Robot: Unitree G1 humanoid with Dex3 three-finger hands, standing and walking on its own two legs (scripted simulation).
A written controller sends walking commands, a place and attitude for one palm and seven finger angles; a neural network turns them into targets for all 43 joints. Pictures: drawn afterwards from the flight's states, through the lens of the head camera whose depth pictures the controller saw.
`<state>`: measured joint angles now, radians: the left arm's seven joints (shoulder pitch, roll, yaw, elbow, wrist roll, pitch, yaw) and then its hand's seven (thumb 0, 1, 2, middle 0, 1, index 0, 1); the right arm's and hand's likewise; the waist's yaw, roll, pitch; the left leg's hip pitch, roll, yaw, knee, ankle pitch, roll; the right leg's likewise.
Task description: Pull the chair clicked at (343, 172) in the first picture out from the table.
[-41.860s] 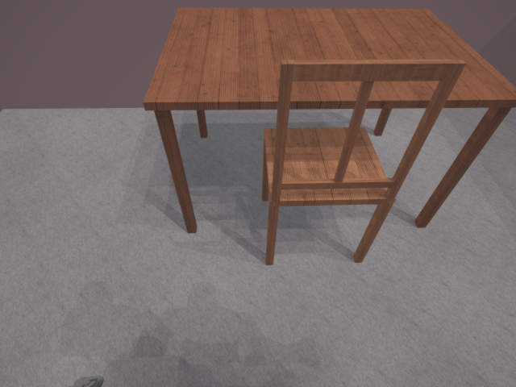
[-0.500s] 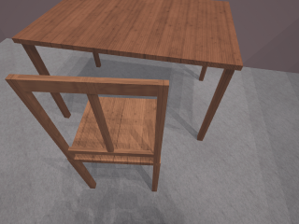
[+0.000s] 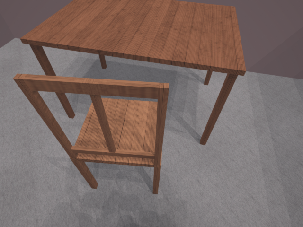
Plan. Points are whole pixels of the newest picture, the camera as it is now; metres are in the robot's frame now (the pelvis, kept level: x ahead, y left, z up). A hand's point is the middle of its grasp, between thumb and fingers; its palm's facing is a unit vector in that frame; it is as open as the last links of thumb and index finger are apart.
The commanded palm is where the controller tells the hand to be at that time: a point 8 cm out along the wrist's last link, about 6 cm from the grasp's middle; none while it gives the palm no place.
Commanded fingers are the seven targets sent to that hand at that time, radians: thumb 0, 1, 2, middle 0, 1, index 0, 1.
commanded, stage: come to a stop and stand still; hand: left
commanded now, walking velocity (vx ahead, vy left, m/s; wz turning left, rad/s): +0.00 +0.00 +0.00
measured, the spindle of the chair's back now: (105, 127) +0.44 +0.21 -0.07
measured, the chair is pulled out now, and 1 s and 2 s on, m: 0.29 0.29 0.29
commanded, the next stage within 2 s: look again from close up in 1.16 s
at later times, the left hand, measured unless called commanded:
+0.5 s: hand out of the picture -0.04 +0.10 -0.17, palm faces +0.00 -0.99 -0.15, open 7.4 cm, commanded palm none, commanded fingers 0.00 0.90 0.90 -0.20 -0.30 -0.20 -0.30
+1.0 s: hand out of the picture -0.03 +0.09 -0.17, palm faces +0.02 -0.99 -0.16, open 7.4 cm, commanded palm none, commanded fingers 0.00 0.90 0.90 -0.20 -0.30 -0.20 -0.30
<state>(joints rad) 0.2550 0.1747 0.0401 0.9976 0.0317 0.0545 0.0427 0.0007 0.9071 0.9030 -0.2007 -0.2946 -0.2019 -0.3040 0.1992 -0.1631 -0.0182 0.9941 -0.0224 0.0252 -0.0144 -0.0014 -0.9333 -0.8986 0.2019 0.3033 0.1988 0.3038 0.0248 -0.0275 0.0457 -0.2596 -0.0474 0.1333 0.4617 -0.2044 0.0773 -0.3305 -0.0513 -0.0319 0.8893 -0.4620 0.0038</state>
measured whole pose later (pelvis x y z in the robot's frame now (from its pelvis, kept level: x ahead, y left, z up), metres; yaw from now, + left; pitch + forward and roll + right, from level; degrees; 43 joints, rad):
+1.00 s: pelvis +0.01 -0.06 +0.01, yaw -1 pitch -2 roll +1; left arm 0.38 0.09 -0.03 1.13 0.01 -0.03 0.05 0.00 0.90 0.90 -0.20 -0.29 -0.20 -0.30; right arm 0.30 -0.12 0.02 1.17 0.00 0.00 -0.04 0.01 -0.92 -0.90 0.20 0.30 0.20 0.30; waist 0.01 -0.01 0.01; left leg -0.19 0.05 0.11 0.41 -0.19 -0.03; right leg -0.04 0.06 -0.05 0.39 -0.32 -0.08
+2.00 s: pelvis +0.00 +0.01 +0.00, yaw -4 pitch +0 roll +0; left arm 0.32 0.17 -0.02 1.07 0.02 0.00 0.04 0.00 0.90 0.90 -0.20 -0.29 -0.20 -0.30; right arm 0.28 -0.15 0.03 1.10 -0.01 -0.02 -0.02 0.01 -0.92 -0.90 0.20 0.30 0.20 0.30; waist 0.01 -0.03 0.03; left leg -0.24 -0.06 0.08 0.47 -0.24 0.08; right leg -0.14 -0.01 0.00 0.46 -0.33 0.01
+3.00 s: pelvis +0.00 -0.06 +0.00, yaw -2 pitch +2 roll +4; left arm 0.20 0.20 0.00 0.77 -0.02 0.00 0.03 0.01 -0.41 0.34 -0.16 -0.29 -0.16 -0.30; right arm 0.17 -0.29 -0.03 0.83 -0.02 0.05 -0.01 0.00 -0.91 -0.90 0.20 0.30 0.20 0.30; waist -0.02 0.03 0.07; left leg -0.42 0.02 -0.04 0.91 -0.36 -0.03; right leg -0.23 0.06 -0.02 0.53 -0.33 -0.11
